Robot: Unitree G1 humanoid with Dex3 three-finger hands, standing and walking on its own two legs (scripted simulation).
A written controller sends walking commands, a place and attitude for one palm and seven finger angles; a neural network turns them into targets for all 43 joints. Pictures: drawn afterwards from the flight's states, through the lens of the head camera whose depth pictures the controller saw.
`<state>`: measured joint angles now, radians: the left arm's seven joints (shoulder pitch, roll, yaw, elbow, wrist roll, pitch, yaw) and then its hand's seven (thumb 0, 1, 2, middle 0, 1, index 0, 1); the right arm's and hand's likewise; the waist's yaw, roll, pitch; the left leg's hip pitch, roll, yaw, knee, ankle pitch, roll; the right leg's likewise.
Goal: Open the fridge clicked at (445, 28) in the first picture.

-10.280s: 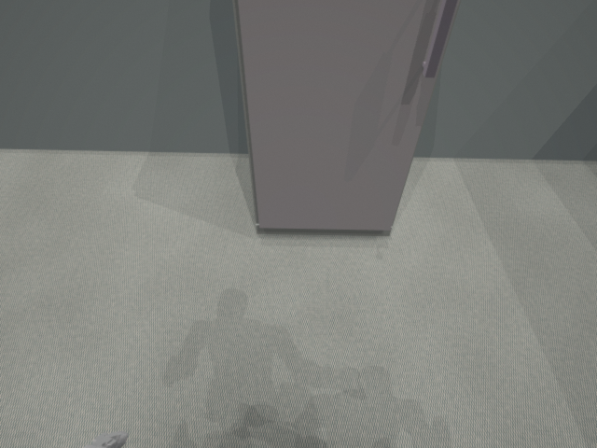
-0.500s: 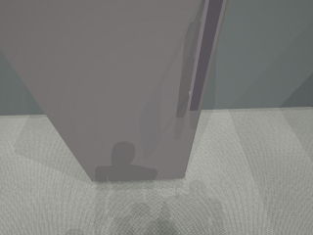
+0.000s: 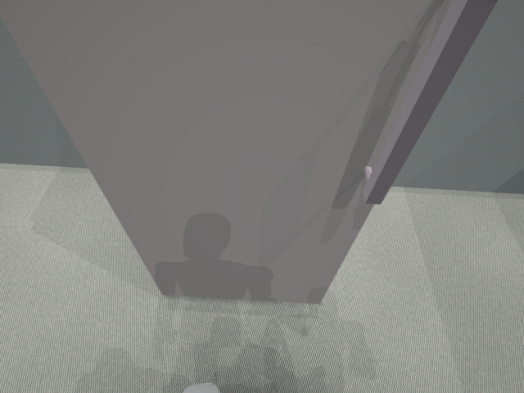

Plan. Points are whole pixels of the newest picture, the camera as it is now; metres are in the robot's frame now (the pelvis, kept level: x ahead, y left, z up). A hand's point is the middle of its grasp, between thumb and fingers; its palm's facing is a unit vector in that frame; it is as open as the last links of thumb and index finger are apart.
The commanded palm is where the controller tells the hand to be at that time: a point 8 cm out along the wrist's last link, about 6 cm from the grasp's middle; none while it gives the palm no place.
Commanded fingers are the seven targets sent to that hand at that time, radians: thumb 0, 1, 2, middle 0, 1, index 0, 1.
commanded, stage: come to a stop and stand still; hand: right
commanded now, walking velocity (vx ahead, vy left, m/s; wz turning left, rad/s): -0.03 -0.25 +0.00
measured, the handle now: (404, 113) +0.45 -0.15 +0.20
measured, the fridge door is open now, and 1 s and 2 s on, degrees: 0 0 0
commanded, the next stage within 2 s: look again from close up in 1.36 s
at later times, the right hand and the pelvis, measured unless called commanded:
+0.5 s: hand out of the picture -0.05 -0.24 -0.17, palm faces +0.11 +0.98 -0.17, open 7.4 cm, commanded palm none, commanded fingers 0.00 -0.90 -0.90 0.20 0.30 0.20 0.30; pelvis -0.04 -0.05 +0.02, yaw -2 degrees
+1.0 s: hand out of the picture +0.04 -0.19 -0.16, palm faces +0.02 +0.98 -0.19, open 7.3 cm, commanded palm none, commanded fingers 0.00 -0.90 -0.90 0.20 0.30 0.20 0.30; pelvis -0.02 -0.02 +0.01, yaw -1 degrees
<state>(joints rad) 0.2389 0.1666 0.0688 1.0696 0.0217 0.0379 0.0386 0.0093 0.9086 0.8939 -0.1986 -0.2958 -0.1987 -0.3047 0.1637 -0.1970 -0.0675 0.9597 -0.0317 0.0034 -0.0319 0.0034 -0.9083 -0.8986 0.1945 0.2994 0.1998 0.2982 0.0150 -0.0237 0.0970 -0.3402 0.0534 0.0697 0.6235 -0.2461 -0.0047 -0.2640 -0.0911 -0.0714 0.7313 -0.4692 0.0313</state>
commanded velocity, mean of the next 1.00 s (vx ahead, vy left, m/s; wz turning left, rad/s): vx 0.03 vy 0.02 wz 0.00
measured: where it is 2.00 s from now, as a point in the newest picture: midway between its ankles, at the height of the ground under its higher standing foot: outside the picture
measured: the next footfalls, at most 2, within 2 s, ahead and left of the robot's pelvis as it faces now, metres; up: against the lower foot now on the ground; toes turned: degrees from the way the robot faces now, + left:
right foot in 0.36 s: -0.02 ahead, -0.14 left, +0.00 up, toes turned -4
left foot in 0.88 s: +0.01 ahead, +0.11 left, +0.00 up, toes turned +3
